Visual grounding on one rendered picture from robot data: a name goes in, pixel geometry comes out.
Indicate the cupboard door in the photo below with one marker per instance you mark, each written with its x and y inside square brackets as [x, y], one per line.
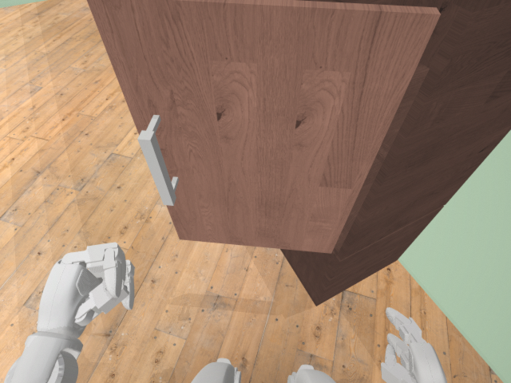
[272, 111]

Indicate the robot right shin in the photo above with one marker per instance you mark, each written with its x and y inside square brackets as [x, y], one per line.
[305, 367]

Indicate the right robot hand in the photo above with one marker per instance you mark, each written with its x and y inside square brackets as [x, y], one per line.
[420, 363]

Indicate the robot left thigh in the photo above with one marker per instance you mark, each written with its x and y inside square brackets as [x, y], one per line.
[218, 372]

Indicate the left robot hand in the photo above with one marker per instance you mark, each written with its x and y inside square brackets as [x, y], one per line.
[99, 273]

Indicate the handle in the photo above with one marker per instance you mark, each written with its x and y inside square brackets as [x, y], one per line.
[151, 150]

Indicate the left robot forearm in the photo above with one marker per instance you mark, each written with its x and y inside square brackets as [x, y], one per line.
[47, 358]

